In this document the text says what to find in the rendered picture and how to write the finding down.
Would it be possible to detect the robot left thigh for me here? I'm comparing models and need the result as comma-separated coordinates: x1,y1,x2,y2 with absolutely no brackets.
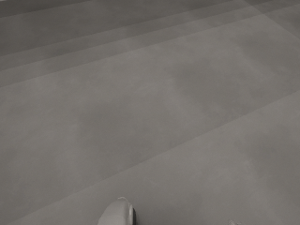
97,201,133,225

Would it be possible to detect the robot left shin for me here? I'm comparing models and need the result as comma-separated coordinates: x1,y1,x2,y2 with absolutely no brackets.
117,197,128,202

